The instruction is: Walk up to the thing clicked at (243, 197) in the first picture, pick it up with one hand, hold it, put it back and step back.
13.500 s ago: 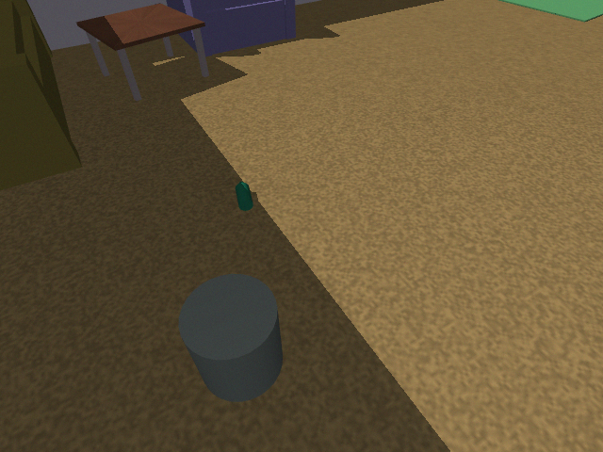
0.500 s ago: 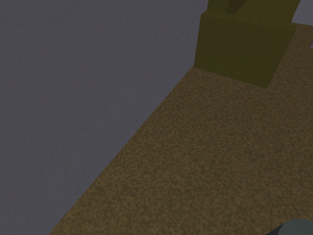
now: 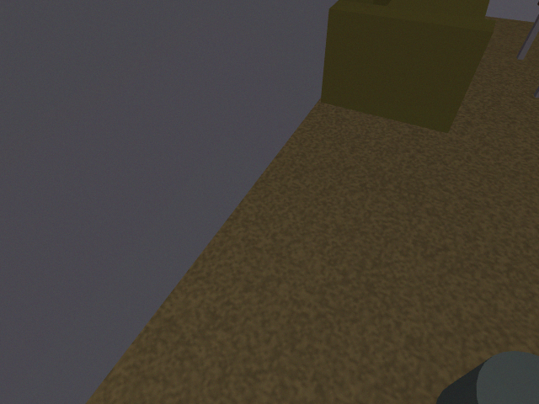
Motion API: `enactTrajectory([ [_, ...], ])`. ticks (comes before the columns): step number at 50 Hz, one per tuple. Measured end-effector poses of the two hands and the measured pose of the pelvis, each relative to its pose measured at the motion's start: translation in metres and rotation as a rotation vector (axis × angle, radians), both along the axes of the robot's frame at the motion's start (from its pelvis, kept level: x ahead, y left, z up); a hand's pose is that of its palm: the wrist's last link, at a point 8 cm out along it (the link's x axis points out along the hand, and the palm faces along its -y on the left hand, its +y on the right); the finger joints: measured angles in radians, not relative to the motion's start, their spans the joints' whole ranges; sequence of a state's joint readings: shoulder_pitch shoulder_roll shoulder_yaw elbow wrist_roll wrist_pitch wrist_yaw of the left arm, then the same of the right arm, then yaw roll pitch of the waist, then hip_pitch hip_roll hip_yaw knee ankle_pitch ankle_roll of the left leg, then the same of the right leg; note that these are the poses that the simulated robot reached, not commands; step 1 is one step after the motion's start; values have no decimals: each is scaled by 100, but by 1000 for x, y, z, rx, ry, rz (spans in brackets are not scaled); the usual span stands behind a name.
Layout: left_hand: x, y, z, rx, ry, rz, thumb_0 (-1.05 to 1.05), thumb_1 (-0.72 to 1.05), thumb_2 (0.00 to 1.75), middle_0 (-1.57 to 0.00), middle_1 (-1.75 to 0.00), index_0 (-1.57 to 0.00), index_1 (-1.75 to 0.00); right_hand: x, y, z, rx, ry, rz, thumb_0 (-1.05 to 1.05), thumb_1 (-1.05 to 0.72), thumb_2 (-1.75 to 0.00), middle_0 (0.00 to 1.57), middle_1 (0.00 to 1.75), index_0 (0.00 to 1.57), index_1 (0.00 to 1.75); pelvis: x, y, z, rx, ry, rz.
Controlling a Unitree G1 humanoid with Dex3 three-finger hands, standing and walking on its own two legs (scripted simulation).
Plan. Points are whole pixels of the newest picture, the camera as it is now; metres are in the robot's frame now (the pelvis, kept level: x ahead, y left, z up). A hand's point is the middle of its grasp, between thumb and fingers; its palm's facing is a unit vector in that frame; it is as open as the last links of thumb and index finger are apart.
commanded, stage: walk up
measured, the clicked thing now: out of the picture +0.82 -1.25 -0.74
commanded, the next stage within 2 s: none
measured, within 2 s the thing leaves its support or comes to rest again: neither
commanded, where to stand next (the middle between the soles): +0.05 +0.02 m, yaw -133 degrees
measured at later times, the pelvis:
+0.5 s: pelvis -0.01 +0.08 +0.00, yaw -25 degrees
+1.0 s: pelvis +0.04 +0.05 -0.01, yaw -52 degrees
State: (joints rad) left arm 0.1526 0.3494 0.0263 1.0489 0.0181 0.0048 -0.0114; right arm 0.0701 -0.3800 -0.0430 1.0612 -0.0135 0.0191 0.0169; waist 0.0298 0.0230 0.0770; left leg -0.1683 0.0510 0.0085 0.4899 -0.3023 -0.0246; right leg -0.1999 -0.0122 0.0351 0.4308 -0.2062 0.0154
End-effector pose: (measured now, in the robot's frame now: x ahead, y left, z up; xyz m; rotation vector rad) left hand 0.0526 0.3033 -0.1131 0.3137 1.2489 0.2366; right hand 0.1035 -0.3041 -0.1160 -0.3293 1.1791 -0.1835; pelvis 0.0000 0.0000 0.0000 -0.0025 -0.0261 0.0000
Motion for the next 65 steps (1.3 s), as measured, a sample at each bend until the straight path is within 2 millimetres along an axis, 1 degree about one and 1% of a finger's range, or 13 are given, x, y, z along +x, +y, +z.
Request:
enactTrajectory([
  [4, -2, 17, -2, 9, 42, -68, 1, 90, 90, -20, -30, -20, -30, -3, 3, 9, -16, -71, -63, 1, -91, -90, 20, 30, 20, 30, -10, 18, -2, 8, 10, -84],
  [8, 9, 39, -15, 3, 62, -145, 1, 90, 90, -20, -30, -20, -30, -23, 18, 18, -48, -105, -113, 0, -91, -90, 20, 30, 20, 30, -18, 42, -8, -8, 20, -152],
  [11, 30, 51, -25, -1, 50, -190, 1, 90, 90, -20, -30, -20, -30, -54, 33, 22, -78, -92, -158, 0, -91, -90, 20, 30, 20, 30, -22, 58, -10, -5, 1, -195],
  [16, 70, 52, -13, -33, 11, -296, 1, 90, 90, -20, -30, -20, -30, -111, 58, 34, -68, -28, -290, 1, -91, -90, 20, 30, 20, 30, -19, 71, 4, -41, 0, -265],
  [23, 118, 49, -1, -10, 18, -462, 1, 90, 90, -20, -30, -20, -30, -164, 75, 27, -47, -46, -462, 1, -90, -90, 20, 30, 21, 30, -13, 83, 3, -17, -4, -398],
  [28, 160, 18, 9, 16, 2, -605, 1, 90, 90, -20, -30, -20, -30, -200, 81, 9, -10, -44, -566, 1, -90, -90, 20, 30, 21, 30, -10, 82, -1, 6, -1, -490],
  [36, 219, -62, 24, 34, -164, -785, 1, 90, 90, -20, -30, -20, -30, -242, 74, -27, 53, -24, -719, 1, -90, -90, 20, 30, 20, 30, -5, 57, -18, -11, -12, -609],
  [44, 238, -114, 32, -2, -139, -897, 1, 90, 90, -20, -30, -20, -30, -235, 62, 0, 31, -121, -801, 1, -91, -90, 20, 30, 20, 30, 12, 44, 0, 9, -19, -806],
  [50, 276, -152, 22, -64, -153, -1016, 1, 90, 90, -20, -30, -20, -30, -240, 59, 14, -81, -117, -898, 1, -91, -90, 20, 30, 20, 30, 36, 47, -5, -19, 2, -912],
  [54, 312, -176, 8, -110, -173, -1103, 1, 90, 90, -20, -30, -20, -30, -241, 73, 23, -154, -90, -973, 1, -91, -90, 20, 30, 20, 30, 58, 53, -12, -41, 29, -987],
  [57, 339, -195, -5, -137, -184, -1156, 1, 90, 90, -20, -30, -20, -30, -241, 94, 32, -194, -73, -1021, 1, -91, -90, 20, 30, 20, 30, 72, 59, -15, -33, 25, -1043],
  [61, 356, -210, -10, -137, -135, -1255, 1, 90, 90, -20, -30, -20, -30, -245, 128, 49, -200, -58, -1113, 1, -91, -90, 20, 30, 20, 30, 85, 68, -5, -59, 27, -1137],
  [65, 367, -209, -13, -121, -56, -1326, 1, 90, 90, -20, -30, -20, -30, -251, 157, 56, -208, -45, -1195, 1, -90, -90, 20, 30, 21, 30, 97, 71, 0, -51, 27, -1200],
])
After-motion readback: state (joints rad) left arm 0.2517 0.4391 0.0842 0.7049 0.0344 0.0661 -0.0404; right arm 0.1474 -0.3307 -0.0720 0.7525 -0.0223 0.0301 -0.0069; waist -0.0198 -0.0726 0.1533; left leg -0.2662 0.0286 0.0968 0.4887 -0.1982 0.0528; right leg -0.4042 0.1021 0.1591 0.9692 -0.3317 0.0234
